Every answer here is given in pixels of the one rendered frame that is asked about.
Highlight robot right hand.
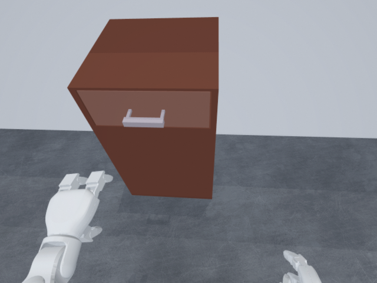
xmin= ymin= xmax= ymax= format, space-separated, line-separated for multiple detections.
xmin=280 ymin=250 xmax=322 ymax=283

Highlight robot left hand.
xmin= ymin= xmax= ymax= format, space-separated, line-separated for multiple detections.
xmin=45 ymin=170 xmax=113 ymax=242

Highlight handle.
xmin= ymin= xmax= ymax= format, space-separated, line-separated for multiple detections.
xmin=122 ymin=109 xmax=165 ymax=128

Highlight cabinet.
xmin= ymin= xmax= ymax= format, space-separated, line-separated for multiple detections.
xmin=67 ymin=17 xmax=219 ymax=199

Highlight left robot forearm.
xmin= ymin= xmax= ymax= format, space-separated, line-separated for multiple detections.
xmin=22 ymin=234 xmax=82 ymax=283

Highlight drawer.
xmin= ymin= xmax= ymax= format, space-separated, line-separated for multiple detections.
xmin=77 ymin=90 xmax=210 ymax=128

